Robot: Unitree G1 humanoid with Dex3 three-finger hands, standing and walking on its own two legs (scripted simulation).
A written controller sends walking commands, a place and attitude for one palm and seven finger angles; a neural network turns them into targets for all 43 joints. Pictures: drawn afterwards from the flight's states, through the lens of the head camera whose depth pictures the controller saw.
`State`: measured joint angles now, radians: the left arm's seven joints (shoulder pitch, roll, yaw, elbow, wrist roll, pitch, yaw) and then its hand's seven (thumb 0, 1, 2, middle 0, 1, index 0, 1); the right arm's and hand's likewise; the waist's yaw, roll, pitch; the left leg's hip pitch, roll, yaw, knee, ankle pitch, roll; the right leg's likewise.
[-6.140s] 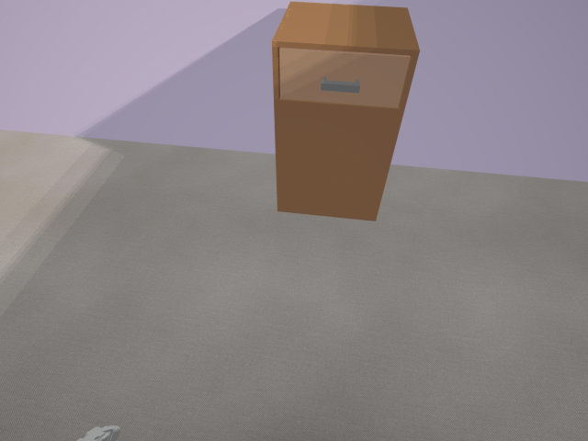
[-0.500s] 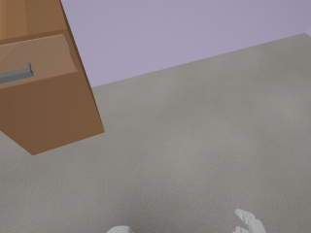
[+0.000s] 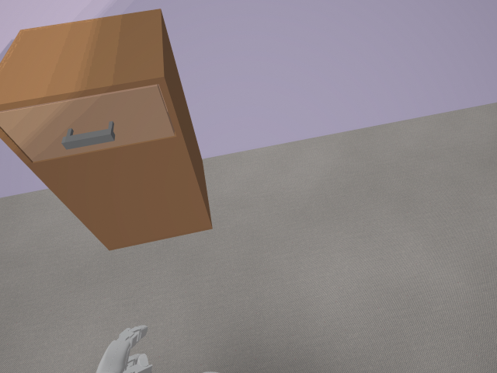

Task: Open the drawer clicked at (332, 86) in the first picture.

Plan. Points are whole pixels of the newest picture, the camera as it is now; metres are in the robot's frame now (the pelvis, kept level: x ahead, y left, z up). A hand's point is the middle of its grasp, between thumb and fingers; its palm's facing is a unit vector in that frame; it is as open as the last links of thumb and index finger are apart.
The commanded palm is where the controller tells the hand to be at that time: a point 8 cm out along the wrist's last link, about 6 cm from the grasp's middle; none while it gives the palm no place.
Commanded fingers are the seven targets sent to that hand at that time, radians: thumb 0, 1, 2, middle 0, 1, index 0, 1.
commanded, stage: turn to face it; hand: left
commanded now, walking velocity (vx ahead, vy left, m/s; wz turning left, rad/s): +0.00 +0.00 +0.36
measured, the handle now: (90, 133) +0.72 +0.47 -0.07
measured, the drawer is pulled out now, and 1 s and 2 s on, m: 0.00 0.00 0.00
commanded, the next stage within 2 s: take the last steps up to it in 0.16 s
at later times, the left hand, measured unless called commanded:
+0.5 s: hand out of the picture -0.07 +0.24 -0.18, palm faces +0.27 -0.94 -0.21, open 7.3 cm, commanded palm none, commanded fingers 0.00 0.90 0.90 -0.20 -0.30 -0.20 -0.30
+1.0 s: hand (128, 333) +0.22 +0.26 -0.16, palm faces +0.17 -0.97 -0.17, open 7.4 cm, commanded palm none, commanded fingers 0.00 0.90 0.90 -0.20 -0.30 -0.20 -0.30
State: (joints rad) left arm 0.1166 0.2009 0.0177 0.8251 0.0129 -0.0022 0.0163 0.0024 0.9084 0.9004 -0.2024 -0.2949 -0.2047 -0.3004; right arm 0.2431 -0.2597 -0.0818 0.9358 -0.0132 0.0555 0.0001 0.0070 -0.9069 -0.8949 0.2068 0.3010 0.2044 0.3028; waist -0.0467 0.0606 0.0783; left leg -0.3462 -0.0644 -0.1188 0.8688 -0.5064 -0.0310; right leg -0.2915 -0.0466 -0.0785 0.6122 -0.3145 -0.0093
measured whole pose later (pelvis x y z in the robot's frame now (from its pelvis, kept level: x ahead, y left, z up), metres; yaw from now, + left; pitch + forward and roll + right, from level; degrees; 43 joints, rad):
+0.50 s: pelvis +0.00 +0.05 +0.00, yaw +10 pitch -2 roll -1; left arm 0.36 0.25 0.06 1.04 0.03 0.05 0.01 0.01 0.91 0.90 -0.20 -0.29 -0.20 -0.30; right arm 0.17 -0.20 -0.03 0.95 -0.03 0.00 0.01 0.00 -0.91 -0.90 0.20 0.30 0.20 0.30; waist 0.06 -0.05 0.03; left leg -0.21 0.01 0.10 0.59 -0.35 0.06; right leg -0.34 -0.12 -0.13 0.91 -0.50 0.03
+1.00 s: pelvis +0.14 +0.07 +0.00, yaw +13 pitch -2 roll +0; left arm 0.12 0.15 0.03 1.00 0.02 -0.01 -0.01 0.01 0.91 0.90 -0.20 -0.29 -0.20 -0.30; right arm 0.56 -0.11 -0.01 1.19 -0.02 -0.05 -0.04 0.00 -0.91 -0.89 0.21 0.30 0.20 0.30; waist -0.07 0.02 0.06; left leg 0.14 -0.04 0.06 0.34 -0.43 0.05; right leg -0.46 -0.05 -0.12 0.69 -0.25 -0.02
